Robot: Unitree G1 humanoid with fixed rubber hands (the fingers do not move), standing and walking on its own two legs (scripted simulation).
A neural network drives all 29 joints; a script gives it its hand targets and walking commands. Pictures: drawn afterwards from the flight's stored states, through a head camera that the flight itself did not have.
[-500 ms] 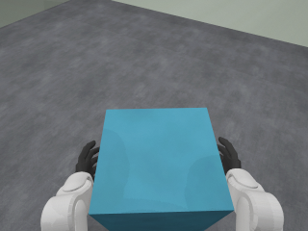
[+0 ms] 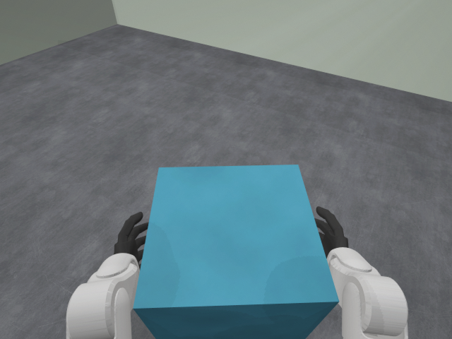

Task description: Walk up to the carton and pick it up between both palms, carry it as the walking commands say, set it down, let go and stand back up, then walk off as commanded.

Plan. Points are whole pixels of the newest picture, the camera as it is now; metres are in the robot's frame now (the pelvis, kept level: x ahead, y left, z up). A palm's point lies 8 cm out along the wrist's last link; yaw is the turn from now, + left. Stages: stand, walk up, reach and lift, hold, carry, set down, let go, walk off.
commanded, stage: carry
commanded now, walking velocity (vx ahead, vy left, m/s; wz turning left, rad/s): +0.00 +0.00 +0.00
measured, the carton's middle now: (230, 265) +0.25 +0.00 +0.04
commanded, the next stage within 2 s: hold in 1.70 s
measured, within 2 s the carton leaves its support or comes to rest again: neither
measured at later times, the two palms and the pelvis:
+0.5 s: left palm (123, 282) +0.21 +0.15 +0.08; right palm (337, 273) +0.21 -0.16 +0.09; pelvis -0.03 +0.00 +0.00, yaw +0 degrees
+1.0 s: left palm (121, 292) +0.20 +0.16 +0.06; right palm (331, 282) +0.20 -0.15 +0.07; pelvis -0.05 +0.00 +0.00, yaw +0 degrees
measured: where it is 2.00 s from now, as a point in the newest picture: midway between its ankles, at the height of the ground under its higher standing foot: outside the picture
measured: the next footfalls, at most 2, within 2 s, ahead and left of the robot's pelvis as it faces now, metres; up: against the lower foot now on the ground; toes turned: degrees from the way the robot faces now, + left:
none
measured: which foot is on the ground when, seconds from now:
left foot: down 0.00-1.00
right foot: down 0.00-1.00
